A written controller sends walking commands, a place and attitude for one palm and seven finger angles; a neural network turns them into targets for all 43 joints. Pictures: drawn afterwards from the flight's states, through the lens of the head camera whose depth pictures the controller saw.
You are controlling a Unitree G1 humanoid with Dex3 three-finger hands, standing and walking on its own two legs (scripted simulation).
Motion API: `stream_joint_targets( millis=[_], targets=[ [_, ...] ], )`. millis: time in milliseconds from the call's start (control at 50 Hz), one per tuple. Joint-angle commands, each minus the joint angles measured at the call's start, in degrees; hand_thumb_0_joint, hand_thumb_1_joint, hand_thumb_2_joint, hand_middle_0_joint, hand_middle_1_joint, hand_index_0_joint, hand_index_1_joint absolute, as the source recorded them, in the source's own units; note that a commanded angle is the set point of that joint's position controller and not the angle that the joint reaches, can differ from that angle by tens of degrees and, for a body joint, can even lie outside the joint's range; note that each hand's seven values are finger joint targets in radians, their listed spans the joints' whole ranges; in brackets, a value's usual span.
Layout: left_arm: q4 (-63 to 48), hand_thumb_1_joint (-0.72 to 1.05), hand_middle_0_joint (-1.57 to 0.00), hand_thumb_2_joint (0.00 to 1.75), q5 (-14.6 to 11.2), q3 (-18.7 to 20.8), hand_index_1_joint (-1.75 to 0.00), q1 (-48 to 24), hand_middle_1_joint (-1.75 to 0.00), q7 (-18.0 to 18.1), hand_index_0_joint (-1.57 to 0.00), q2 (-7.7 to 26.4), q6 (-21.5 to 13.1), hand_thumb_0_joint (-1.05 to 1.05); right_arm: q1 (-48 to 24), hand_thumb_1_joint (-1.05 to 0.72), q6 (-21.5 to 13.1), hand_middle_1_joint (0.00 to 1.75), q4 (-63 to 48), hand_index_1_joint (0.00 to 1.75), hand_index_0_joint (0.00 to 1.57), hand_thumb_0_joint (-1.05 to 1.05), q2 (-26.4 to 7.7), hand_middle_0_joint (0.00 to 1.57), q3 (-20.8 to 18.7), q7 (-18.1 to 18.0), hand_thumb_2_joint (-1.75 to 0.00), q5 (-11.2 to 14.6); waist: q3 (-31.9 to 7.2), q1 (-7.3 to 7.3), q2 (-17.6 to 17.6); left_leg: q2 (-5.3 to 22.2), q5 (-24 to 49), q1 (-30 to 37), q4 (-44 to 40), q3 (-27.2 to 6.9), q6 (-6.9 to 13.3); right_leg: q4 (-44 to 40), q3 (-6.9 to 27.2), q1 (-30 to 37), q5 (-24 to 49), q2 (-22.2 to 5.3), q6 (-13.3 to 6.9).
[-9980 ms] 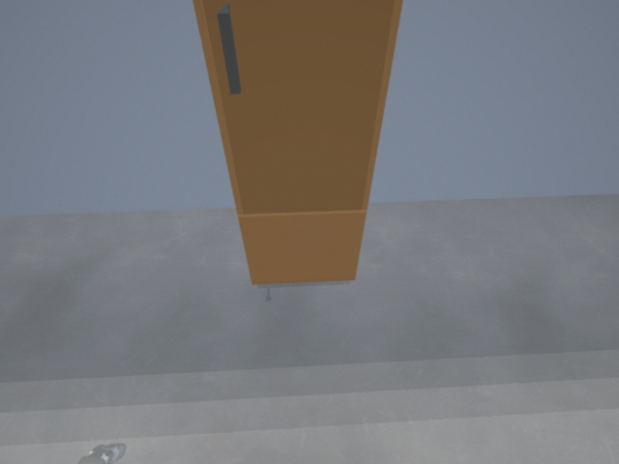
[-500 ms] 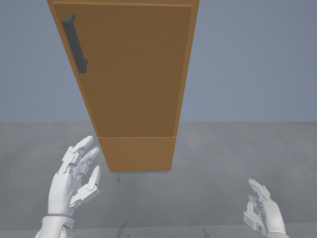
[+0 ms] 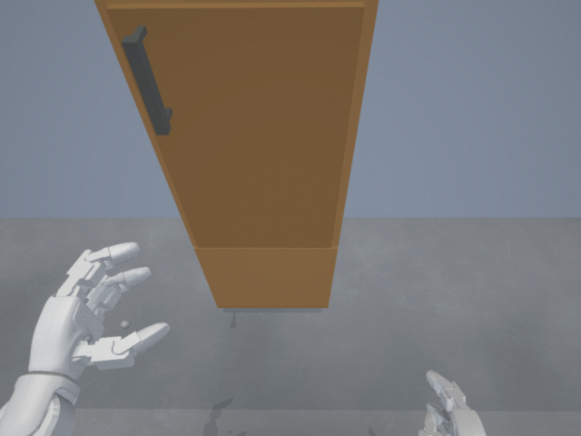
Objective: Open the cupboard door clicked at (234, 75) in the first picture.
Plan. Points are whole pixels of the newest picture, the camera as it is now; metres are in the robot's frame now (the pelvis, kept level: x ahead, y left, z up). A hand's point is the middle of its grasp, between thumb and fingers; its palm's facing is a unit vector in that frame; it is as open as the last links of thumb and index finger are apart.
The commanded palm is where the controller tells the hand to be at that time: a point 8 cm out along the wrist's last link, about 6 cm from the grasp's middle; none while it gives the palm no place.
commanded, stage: raise the hand with hooked fingers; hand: left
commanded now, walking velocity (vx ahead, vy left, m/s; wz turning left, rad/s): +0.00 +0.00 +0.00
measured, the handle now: (152, 83) +0.58 +0.25 +0.18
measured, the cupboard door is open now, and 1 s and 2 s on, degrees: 0 0 0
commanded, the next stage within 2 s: move the hooked fingers beside the handle in 1.26 s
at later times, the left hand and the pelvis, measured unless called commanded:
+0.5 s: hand (56, 255) +0.27 +0.27 +0.16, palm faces +0.11 -0.99 -0.05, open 13.7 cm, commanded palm +0.24 +0.31 +0.17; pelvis +0.00 +0.01 +0.03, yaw +0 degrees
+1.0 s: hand (39, 207) +0.30 +0.28 +0.20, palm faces +0.09 -1.00 -0.04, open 14.0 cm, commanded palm +0.26 +0.32 +0.21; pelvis +0.00 +0.01 +0.03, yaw -1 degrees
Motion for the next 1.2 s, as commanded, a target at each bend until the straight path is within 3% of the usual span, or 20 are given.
stream_joint_targets(
  millis=[0, 160, 240, 280, 340, 440, 580, 640, 720, 740, 780, 840, 880, 920, 960, 1000, 1080, 1100, 1180],
  targets=[
    [-10.9, -0.10, -0.27, 0.47, -1.2, 6.6, -0.94, -5.1, -0.94, 1.4, -0.27, 9.5, -4.3, 0.00, -6.3, -0.90, -5.3, 0.30, -10.1, 0.30, 0.20, 0.00, -9.2, 0.20, -3.7, -0.4, -0.90, 0.0, -8.1, 1.65, -2.9, -1.7, 17.2, 2.6, -9.1, -2.0, 0.9, -8.3, 3.2, 12.3, 14.0, 0.4, 1.0],
    [-10.0, -0.29, -0.29, 0.39, -1.0, 7.8, -1.07, -16.5, -1.07, -0.5, -0.29, 13.2, -2.1, 0.00, -5.9, -0.90, -7.3, 0.30, -8.6, 0.30, 0.20, 0.00, -10.2, 0.20, -3.4, -1.6, -0.90, 0.8, -7.9, 1.54, 2.1, -1.8, 16.3, 9.2, -13.6, -1.8, 1.1, -12.2, 2.8, 14.3, 12.2, 0.5, 0.7],
    [-6.4, -0.38, -0.29, 0.35, -1.2, 9.9, -1.12, -20.5, -1.12, -1.1, -0.29, 15.4, 0.6, 0.00, -6.3, -0.90, -7.4, 0.30, -7.8, 0.30, 0.20, 0.00, -10.5, 0.20, -3.0, -2.1, -0.90, 0.9, -6.5, 1.96, 0.2, -1.7, 17.7, 11.1, -15.7, -2.1, 1.1, -13.6, 2.4, 16.2, 14.7, 0.7, 0.6],
    [-5.6, -0.43, -0.29, 0.33, -1.2, 10.4, -1.15, -23.4, -1.15, -1.6, -0.29, 16.1, 2.0, 0.00, -6.8, -0.90, -7.5, 0.30, -7.6, 0.30, 0.20, 0.00, -10.4, 0.20, -2.7, -2.2, -0.90, 1.1, -6.3, 2.11, 1.9, -1.8, 18.1, 12.6, -16.6, -2.1, 1.0, -14.3, 2.3, 16.9, 15.2, 0.8, 0.4],
    [-4.3, -0.50, -0.30, 0.30, -1.4, 11.4, -1.20, -27.3, -1.20, -2.8, -0.30, 17.5, 4.7, 0.00, -7.4, -0.90, -7.1, 0.30, -7.6, 0.30, 0.20, 0.00, -10.4, 0.20, -2.3, -2.5, -0.90, 1.2, -6.7, 2.28, 1.7, -1.8, 20.0, 14.5, -17.6, -2.2, 1.1, -15.3, 2.3, 18.7, 17.6, 0.9, 0.3],
    [-1.4, -0.50, -0.30, 0.30, -1.4, 12.7, -1.20, -33.6, -1.20, -4.7, -0.30, 19.6, 8.8, 0.00, -8.2, -0.90, -6.3, 0.30, -7.5, 0.30, 0.20, 0.00, -10.5, 0.20, -1.7, -2.9, -0.90, 1.5, -6.1, 2.14, 1.4, -1.8, 20.6, 16.6, -18.9, -2.2, 1.2, -17.0, 2.4, 19.6, 18.9, 1.0, 0.3],
    [0.3, -0.50, -0.30, 0.30, -0.9, 14.8, -1.20, -41.8, -1.20, -5.8, -0.30, 23.4, 11.9, 0.00, -9.4, -0.90, -5.3, 0.30, -7.5, 0.30, 0.20, 0.00, -10.3, 0.20, -0.9, -3.2, -0.90, 1.7, -7.2, 2.12, 2.8, -1.8, 22.7, 19.6, -20.6, -2.5, 1.1, -18.6, 2.3, 21.4, 20.6, 1.0, 0.1],
    [2.4, -0.50, -0.30, 0.30, -0.9, 16.3, -1.20, -44.6, -1.20, -6.6, -0.30, 25.6, 13.3, 0.00, -9.6, -0.90, -4.7, 0.30, -7.5, 0.30, 0.20, 0.00, -10.4, 0.20, -0.9, -3.3, -0.90, 1.7, -8.3, 2.25, 1.1, -1.9, 23.6, 20.5, -21.0, -2.5, 1.3, -19.2, 2.5, 22.6, 21.8, 1.0, 0.1],
    [4.4, -0.50, -0.30, 0.30, -0.6, 16.4, -1.20, -49.2, -1.20, -7.6, -0.30, 27.5, 15.1, 0.00, -10.2, -0.90, -4.0, 0.30, -7.5, 0.30, 0.20, 0.00, -10.6, 0.20, -0.7, -3.3, -0.90, 2.0, -6.8, 2.19, 3.4, -1.9, 23.0, 20.6, -22.0, -2.5, 1.2, -20.3, 2.9, 22.6, 21.3, 0.7, -0.1],
    [5.0, -0.50, -0.30, 0.30, -0.4, 16.6, -1.20, -50.4, -1.20, -7.6, -0.30, 28.1, 15.5, 0.00, -9.9, -0.90, -3.8, 0.30, -7.6, 0.30, 0.20, 0.00, -10.7, 0.20, -0.7, -3.3, -0.90, 2.1, -7.6, 2.12, 2.6, -1.9, 23.0, 21.1, -22.2, -2.7, 1.2, -20.4, 2.6, 22.8, 20.9, 0.7, -0.1],
    [8.3, -0.50, -0.30, 0.30, -0.6, 15.7, -1.20, -46.3, -1.20, -8.2, -0.30, 25.9, 16.5, 0.00, -9.5, -0.90, -3.7, 0.30, -7.8, 0.30, 0.20, 0.00, -10.8, 0.20, -0.9, -3.1, -0.90, 2.1, -7.6, 2.35, 1.1, -1.9, 23.5, 21.1, -22.1, -2.7, 1.3, -20.1, 2.4, 22.3, 21.4, 0.7, -0.1],
    [7.8, -0.50, -0.30, 0.30, -1.1, 15.6, -1.20, -44.7, -1.20, -9.1, -0.30, 25.6, 17.1, 0.00, -9.8, -0.90, -3.1, 0.30, -8.3, 0.30, 0.20, 0.00, -11.1, 0.20, -1.3, -2.5, -0.90, 2.4, -7.9, 2.66, -0.5, -1.9, 23.9, 20.5, -21.7, -2.1, 1.4, -19.9, 2.8, 23.0, 22.8, 0.5, 0.1],
    [6.5, -0.50, -0.30, 0.30, -1.0, 16.1, -1.20, -45.2, -1.20, -8.5, -0.30, 26.2, 17.1, 0.00, -10.0, -0.90, -2.9, 0.30, -8.6, 0.30, 0.20, 0.00, -11.1, 0.20, -1.3, -2.4, -0.90, 2.3, -7.7, 2.68, 0.8, -1.9, 23.2, 20.5, -21.9, -2.1, 1.3, -20.0, 2.8, 22.1, 21.4, 0.6, 0.1],
    [4.6, -0.50, -0.30, 0.30, -1.0, 17.6, -1.20, -46.2, -1.20, -7.8, -0.30, 27.8, 16.6, 0.00, -10.1, -0.90, -2.7, 0.30, -8.9, 0.30, 0.20, 0.00, -11.1, 0.20, -1.4, -2.3, -0.90, 2.2, -7.8, 3.00, -0.1, -1.9, 23.1, 20.2, -22.1, -2.1, 1.3, -20.2, 3.0, 23.0, 21.2, 0.7, 0.0],
    [1.9, -0.50, -0.30, 0.30, -0.7, 18.9, -1.20, -47.3, -1.20, -6.6, -0.30, 28.9, 15.4, 0.00, -10.2, -0.90, -3.0, 0.30, -9.2, 0.30, 0.20, 0.00, -10.7, 0.20, -1.4, -2.4, -0.90, 1.9, -9.6, 3.27, 3.4, -2.0, 23.6, 21.6, -22.2, -1.8, 1.3, -20.3, 3.2, 23.5, 21.3, 0.7, -0.1],
    [1.2, -0.50, -0.30, 0.30, -0.4, 18.8, -1.20, -47.4, -1.20, -5.8, -0.30, 28.9, 14.8, 0.00, -9.8, -0.90, -3.0, 0.30, -8.8, 0.30, 0.20, 0.00, -10.7, 0.20, -1.3, -2.5, -0.90, 1.7, -9.0, 3.15, 1.8, -1.8, 23.7, 21.7, -22.5, -1.8, 1.3, -20.6, 3.1, 23.9, 21.1, 0.9, 0.0],
    [2.1, -0.50, -0.30, 0.30, 0.0, 17.3, -1.20, -47.7, -1.20, -5.8, -0.30, 26.9, 14.7, 0.00, -9.7, -0.90, -3.4, 0.30, -8.2, 0.30, 0.20, 0.00, -10.5, 0.20, -1.3, -3.1, -0.90, 1.8, -8.5, 2.51, 4.5, -2.0, 24.0, 22.5, -22.8, -1.4, 1.3, -20.8, 3.0, 23.4, 22.2, 0.7, 0.0],
    [2.8, -0.50, -0.30, 0.30, 0.0, 17.2, -1.20, -47.3, -1.20, -6.0, -0.30, 27.3, 15.0, 0.00, -9.4, -0.90, -3.2, 0.30, -8.0, 0.30, 0.20, 0.00, -10.7, 0.20, -1.3, -3.1, -0.90, 1.8, -7.6, 2.64, 2.3, -1.8, 23.4, 22.0, -22.9, -1.5, 1.4, -21.1, 3.0, 23.6, 21.6, 0.9, 0.0],
    [4.1, -0.50, -0.30, 0.30, 0.1, 16.2, -1.20, -47.0, -1.20, -6.6, -0.30, 26.1, 15.9, 0.00, -9.7, -0.90, -3.2, 0.30, -8.0, 0.30, 0.20, 0.00, -10.6, 0.20, -1.3, -3.4, -0.90, 2.1, -7.6, 2.15, 2.8, -2.0, 22.4, 22.2, -22.9, -1.4, 1.5, -21.2, 3.0, 22.7, 21.0, 0.8, 0.2]
  ],
)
